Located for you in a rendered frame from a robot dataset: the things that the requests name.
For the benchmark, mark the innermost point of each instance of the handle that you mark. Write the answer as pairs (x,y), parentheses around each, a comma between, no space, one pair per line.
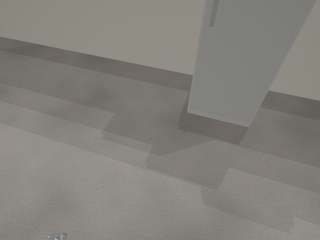
(213,13)

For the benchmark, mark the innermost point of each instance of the fridge door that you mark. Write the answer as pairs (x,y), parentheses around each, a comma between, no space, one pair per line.
(240,55)

